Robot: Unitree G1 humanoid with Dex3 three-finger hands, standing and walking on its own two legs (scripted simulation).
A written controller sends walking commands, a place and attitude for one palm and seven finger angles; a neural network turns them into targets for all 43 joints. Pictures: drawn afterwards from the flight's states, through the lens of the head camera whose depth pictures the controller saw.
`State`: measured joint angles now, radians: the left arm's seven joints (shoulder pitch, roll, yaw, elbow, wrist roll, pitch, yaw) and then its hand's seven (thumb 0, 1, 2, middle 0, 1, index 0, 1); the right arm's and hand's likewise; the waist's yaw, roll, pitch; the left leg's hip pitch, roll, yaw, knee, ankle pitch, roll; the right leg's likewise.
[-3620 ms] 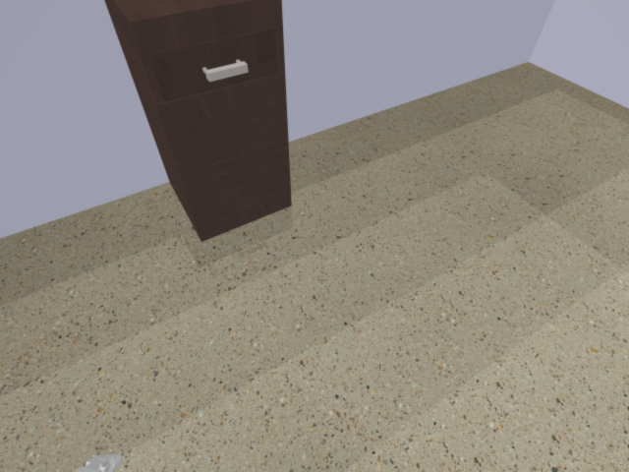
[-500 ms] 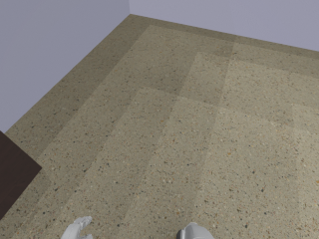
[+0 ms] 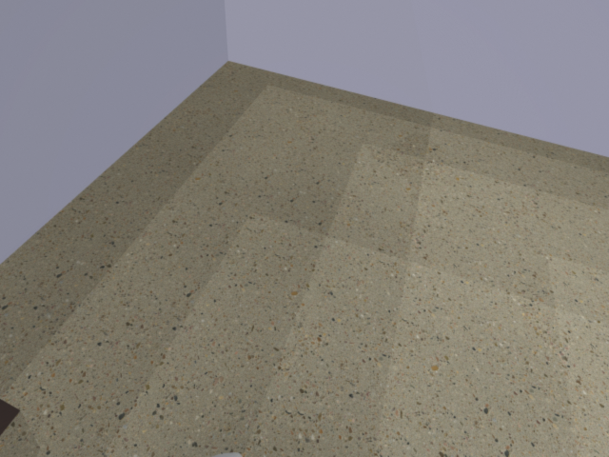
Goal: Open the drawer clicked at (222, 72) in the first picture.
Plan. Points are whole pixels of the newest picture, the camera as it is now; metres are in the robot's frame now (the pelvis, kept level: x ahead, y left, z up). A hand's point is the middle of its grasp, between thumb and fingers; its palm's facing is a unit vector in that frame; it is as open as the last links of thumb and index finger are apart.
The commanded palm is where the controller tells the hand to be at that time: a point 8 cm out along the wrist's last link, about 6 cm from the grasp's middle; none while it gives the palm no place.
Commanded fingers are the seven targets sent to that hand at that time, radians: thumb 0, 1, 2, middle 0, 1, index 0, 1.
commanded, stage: turn to face it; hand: left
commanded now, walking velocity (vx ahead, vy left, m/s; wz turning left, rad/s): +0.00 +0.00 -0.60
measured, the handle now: out of the picture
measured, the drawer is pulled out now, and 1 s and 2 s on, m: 0.00 0.00 0.00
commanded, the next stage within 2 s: none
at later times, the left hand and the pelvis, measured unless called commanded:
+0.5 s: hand (214, 401) +0.22 +0.15 -0.14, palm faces +0.11 -0.97 -0.20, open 7.4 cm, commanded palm none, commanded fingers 0.00 0.90 0.90 -0.20 -0.30 -0.20 -0.30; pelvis +0.12 -0.02 +0.01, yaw +8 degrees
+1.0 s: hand out of the picture +0.07 +0.25 -0.17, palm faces +0.45 -0.86 -0.25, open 7.4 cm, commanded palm none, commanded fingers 0.00 0.90 0.90 -0.20 -0.30 -0.20 -0.30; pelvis +0.11 +0.02 +0.01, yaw +24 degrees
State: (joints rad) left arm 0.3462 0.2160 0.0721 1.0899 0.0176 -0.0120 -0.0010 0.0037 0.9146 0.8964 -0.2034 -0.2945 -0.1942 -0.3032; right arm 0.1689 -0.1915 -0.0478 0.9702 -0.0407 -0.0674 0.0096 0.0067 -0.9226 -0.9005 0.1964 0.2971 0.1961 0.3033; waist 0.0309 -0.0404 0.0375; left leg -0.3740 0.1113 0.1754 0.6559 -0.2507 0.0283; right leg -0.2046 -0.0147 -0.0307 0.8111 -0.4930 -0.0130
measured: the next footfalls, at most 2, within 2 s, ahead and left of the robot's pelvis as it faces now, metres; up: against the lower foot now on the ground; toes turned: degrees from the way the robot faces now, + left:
right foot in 0.38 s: +0.18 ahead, -0.11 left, +0.00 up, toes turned -5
left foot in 0.84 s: +0.15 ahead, +0.13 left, +0.00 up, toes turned +28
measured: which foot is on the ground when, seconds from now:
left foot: down 0.00-0.40, up 0.42-0.82, down 0.84-1.00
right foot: up 0.00-0.36, down 0.38-0.84, up 0.86-1.00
